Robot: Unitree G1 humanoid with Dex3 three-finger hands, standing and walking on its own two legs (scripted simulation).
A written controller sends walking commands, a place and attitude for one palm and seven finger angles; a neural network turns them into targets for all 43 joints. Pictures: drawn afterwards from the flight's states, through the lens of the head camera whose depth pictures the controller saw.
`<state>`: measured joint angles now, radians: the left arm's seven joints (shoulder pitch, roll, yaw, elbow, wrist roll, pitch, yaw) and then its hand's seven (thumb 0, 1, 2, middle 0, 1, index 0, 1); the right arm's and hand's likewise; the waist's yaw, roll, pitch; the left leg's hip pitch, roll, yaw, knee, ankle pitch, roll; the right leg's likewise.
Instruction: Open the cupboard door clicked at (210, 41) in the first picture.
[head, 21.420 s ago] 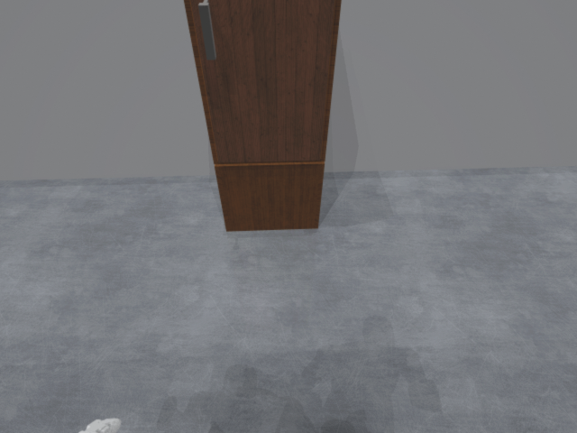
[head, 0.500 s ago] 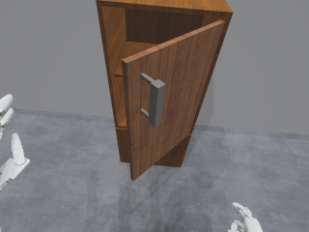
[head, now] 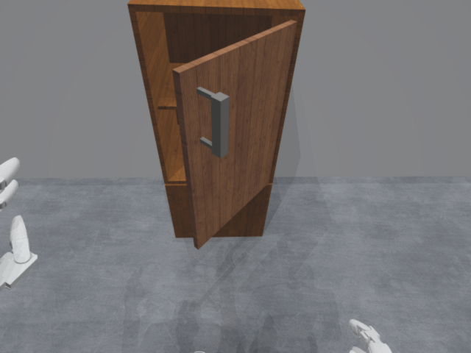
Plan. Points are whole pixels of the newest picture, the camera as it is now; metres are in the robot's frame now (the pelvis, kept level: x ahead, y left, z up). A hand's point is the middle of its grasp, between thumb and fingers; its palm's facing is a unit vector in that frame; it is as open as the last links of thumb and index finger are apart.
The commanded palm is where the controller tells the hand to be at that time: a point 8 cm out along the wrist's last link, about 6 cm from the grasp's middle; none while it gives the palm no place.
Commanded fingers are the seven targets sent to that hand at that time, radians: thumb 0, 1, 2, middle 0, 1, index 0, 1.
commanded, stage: stop stepping back and stand still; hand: left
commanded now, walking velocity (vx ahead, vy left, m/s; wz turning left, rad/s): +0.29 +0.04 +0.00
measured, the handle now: (211, 122) +0.51 +0.10 +0.14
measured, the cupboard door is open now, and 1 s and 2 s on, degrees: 48 48 48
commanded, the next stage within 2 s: let the arm hang, fingers relaxed in 0.48 s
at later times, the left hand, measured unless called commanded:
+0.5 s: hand (13, 277) +0.16 +0.27 +0.17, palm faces +0.44 -0.76 -0.48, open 7.4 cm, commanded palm +0.12 +0.30 +0.18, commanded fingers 0.00 0.90 0.90 -0.20 -0.30 -0.20 -0.30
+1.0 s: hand out of the picture -0.02 +0.21 -0.17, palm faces +0.09 -0.98 -0.18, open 7.0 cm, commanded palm none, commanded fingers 0.00 0.90 0.90 -0.20 -0.30 -0.20 -0.30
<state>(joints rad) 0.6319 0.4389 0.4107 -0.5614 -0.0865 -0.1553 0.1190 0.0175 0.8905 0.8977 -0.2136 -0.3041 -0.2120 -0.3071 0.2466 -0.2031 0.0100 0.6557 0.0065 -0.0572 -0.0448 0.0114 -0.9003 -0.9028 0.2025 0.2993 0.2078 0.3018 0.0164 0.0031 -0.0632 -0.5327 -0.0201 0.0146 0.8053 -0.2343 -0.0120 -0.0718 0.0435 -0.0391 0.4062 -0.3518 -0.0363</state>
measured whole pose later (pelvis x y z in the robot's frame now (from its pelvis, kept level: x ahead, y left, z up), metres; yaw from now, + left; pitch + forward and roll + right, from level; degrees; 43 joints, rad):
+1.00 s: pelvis -0.04 +0.02 +0.00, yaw +4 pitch -2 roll -1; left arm 0.26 0.21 0.01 0.99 0.01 0.03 0.01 -0.01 0.99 0.90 -0.21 -0.30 -0.21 -0.30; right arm 0.22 -0.20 0.00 0.99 -0.03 0.03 -0.01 0.01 -0.91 -0.90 0.20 0.30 0.20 0.30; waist 0.00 -0.02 0.06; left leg -0.26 -0.02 -0.06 0.50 -0.21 0.02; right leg -0.20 -0.01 -0.08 0.44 -0.22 0.00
